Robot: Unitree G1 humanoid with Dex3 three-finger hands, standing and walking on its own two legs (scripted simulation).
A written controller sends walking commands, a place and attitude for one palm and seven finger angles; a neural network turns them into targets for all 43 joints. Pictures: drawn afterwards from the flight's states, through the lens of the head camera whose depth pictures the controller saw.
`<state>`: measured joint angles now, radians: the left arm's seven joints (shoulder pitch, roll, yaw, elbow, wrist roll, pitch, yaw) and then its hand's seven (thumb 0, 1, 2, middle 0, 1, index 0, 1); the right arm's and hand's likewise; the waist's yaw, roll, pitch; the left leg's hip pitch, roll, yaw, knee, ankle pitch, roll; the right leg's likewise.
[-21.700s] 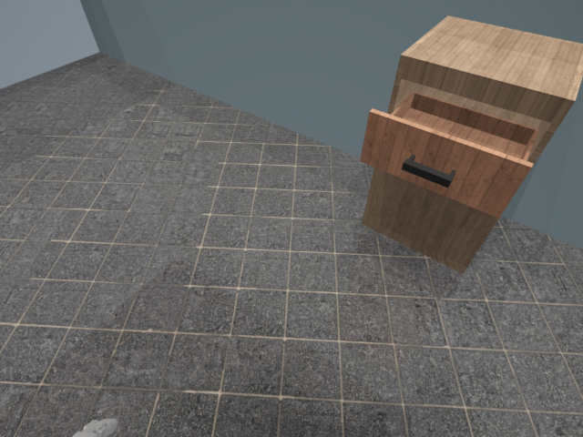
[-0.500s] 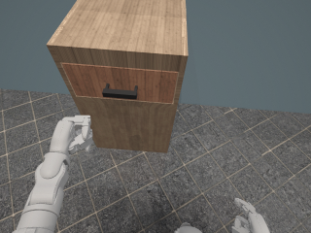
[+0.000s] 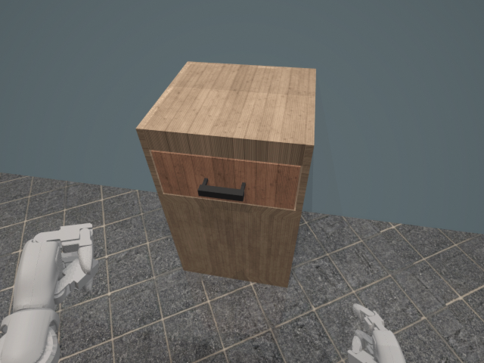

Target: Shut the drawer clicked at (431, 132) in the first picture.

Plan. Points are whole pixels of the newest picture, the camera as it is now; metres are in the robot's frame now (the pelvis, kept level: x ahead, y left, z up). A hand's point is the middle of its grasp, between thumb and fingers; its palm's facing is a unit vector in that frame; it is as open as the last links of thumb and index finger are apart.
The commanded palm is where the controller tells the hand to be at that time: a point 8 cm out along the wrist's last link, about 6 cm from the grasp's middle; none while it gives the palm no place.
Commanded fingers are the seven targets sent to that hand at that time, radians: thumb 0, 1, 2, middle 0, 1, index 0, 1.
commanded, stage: draw the hand back to the body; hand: left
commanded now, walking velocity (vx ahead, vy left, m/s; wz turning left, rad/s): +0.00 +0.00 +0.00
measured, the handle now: (222, 188) +0.62 +0.13 -0.14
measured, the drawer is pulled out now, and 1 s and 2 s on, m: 0.00 0.00 0.00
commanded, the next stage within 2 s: step back with the hand held close in 0.30 s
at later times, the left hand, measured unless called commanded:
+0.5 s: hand (57, 282) +0.16 +0.23 +0.17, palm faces +0.41 -0.82 -0.41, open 3.2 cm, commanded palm +0.11 +0.26 +0.18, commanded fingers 0.00 0.90 0.90 -1.40 -1.60 -1.40 -1.60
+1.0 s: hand (10, 323) +0.12 +0.26 +0.17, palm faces +0.42 -0.78 -0.47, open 3.2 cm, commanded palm +0.06 +0.29 +0.18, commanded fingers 0.00 0.90 0.90 -1.40 -1.60 -1.40 -1.60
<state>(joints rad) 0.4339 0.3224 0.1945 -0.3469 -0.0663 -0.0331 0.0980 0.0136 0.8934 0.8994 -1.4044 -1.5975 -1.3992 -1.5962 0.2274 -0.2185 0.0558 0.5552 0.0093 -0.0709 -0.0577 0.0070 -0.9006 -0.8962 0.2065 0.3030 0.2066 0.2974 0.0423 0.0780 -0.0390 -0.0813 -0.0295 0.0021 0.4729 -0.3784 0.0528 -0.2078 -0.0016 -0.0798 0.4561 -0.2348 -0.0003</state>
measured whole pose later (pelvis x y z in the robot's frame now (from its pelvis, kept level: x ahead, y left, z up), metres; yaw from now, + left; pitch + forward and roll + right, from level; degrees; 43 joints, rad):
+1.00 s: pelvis -0.08 +0.01 -0.01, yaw -1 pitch -1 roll +1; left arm 0.57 0.36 0.39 -0.49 -0.02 -0.22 0.14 0.01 0.89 0.90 -1.41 -1.60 -1.40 -1.60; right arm 0.21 -0.22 0.00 0.56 0.00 -0.06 -0.08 0.01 -0.90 -0.90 0.21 0.30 0.21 0.30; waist 0.01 0.01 -0.01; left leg -0.23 -0.08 0.05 0.54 -0.30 0.08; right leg -0.37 -0.05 -0.03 0.53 -0.15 0.02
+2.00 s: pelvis -0.15 -0.02 -0.01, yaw +1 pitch +3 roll -1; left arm 0.55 0.39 0.38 -0.59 -0.02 -0.29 0.11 0.01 0.89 0.90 -1.41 -1.60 -1.41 -1.60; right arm 0.13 -0.20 -0.01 0.59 -0.02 -0.07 -0.05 0.01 -0.90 -0.90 0.21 0.30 0.21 0.30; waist -0.02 -0.02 0.04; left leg -0.45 -0.02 -0.01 0.58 -0.18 0.02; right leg -0.41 0.06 0.06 0.57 -0.22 -0.01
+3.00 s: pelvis -0.29 -0.02 +0.00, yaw -2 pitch +0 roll -1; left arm 0.63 0.37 0.36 -0.55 -0.04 -0.23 0.13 0.01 0.89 0.90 -1.41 -1.60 -1.41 -1.60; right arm 0.25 -0.21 0.01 0.64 -0.01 -0.12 -0.08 0.01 -0.90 -0.90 0.21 0.30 0.21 0.30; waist -0.01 0.00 -0.04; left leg -0.30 0.02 0.02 0.54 -0.24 0.02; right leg -0.20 0.01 -0.04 0.48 -0.28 0.00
